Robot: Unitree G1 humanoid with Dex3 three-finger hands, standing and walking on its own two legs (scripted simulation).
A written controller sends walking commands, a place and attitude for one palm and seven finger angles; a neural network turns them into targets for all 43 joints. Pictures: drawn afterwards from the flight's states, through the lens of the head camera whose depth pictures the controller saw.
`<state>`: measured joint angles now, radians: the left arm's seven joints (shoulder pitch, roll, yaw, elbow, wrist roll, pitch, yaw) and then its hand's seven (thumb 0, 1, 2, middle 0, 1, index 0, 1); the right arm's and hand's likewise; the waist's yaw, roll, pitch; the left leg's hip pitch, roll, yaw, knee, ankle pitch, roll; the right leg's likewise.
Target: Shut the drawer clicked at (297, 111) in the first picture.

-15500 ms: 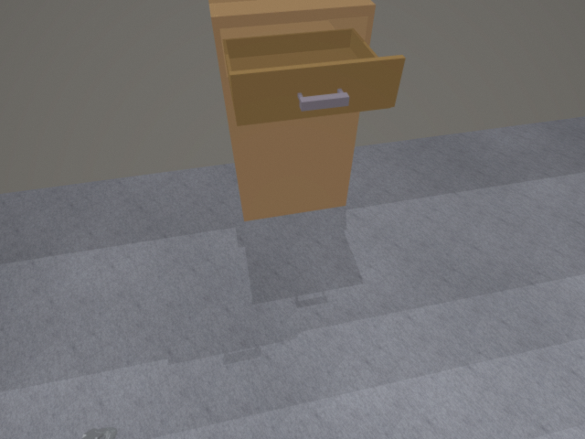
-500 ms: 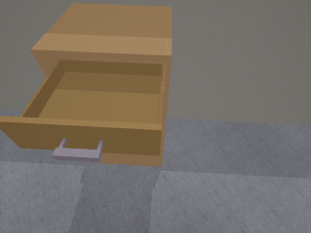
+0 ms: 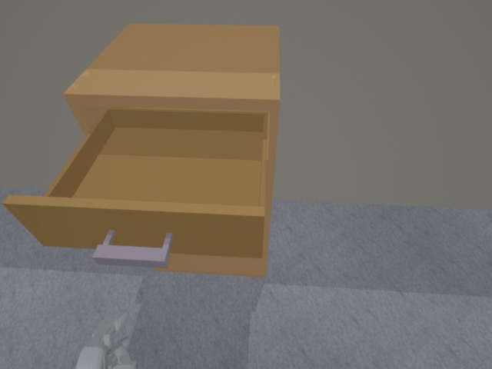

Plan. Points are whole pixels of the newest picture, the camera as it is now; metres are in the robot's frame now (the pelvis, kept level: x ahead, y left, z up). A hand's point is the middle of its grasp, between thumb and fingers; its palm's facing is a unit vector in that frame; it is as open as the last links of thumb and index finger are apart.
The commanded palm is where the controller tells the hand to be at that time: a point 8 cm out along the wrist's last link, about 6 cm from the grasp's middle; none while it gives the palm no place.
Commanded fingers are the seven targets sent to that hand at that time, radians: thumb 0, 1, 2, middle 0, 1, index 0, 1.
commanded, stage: raise the hand and make a fist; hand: left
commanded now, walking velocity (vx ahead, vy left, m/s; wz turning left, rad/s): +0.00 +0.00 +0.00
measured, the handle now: (136, 246) +0.32 +0.21 +0.01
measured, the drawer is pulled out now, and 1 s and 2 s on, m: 0.30 0.29 0.29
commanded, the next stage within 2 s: bring the fist close to the handle in 1.74 s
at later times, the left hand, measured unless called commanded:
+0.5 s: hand (140, 360) +0.14 +0.16 +0.01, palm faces -0.04 -1.00 -0.07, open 4.7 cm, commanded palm +0.10 +0.23 +0.01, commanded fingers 0.00 0.90 0.90 -0.88 -1.04 -0.88 -1.04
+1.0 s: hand (108, 347) +0.15 +0.19 +0.06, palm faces +0.02 -1.00 -0.09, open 3.1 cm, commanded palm +0.10 +0.24 +0.08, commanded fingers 0.00 0.90 0.90 -1.38 -1.58 -1.38 -1.58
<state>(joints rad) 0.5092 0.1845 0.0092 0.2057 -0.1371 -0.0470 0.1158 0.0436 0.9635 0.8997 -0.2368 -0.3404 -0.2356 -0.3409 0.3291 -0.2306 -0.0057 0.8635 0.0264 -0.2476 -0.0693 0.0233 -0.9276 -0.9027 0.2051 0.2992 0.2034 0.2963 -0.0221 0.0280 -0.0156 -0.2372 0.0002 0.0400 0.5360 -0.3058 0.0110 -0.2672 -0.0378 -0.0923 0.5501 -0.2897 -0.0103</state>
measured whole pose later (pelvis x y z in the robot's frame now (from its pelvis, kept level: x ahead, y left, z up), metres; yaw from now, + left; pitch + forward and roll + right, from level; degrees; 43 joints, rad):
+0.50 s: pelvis -0.03 -0.02 -0.06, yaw +1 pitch +9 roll -1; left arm 0.53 0.23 0.14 -0.16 -0.26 -0.35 -0.32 0.02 0.90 0.90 -0.69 -0.83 -0.69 -0.83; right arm 0.19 -0.16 0.04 0.53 0.04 -0.22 -0.04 0.01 -0.91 -0.90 0.21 0.30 0.21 0.30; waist 0.03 0.03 -0.11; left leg -0.72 0.05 -0.02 1.05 -0.49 -0.02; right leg -0.71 -0.02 -0.15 1.00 -0.46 -0.05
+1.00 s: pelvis -0.01 +0.00 -0.03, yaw +0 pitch +5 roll -1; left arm 0.67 0.23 0.17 -0.31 -0.27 -0.29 -0.25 0.02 0.90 0.90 -1.19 -1.37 -1.19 -1.37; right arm 0.22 -0.22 0.00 0.55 0.06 -0.31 -0.05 0.02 -0.91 -0.90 0.20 0.30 0.20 0.30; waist 0.02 0.03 -0.11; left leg -0.51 0.03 0.02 0.88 -0.45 0.01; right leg -0.52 -0.02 -0.11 0.83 -0.41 -0.02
